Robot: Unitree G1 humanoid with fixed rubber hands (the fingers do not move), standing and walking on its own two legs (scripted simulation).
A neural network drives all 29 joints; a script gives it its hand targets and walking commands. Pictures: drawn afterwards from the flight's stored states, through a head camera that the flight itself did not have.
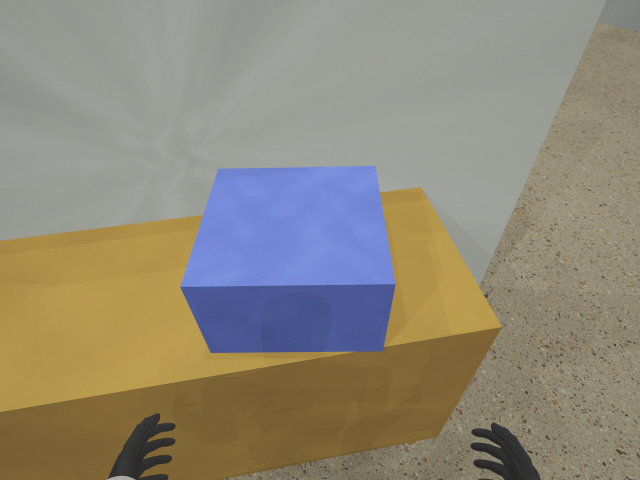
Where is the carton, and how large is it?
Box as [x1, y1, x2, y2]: [180, 166, 395, 352]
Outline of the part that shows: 375,166 218,169 180,286 211,352 382,350 395,283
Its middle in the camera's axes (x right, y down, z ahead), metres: -0.04 +0.03 +0.70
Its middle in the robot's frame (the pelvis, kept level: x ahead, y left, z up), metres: +0.52 +0.06 -0.05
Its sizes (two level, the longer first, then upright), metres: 0.302 0.284 0.190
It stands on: a pedestal, 0.60 m high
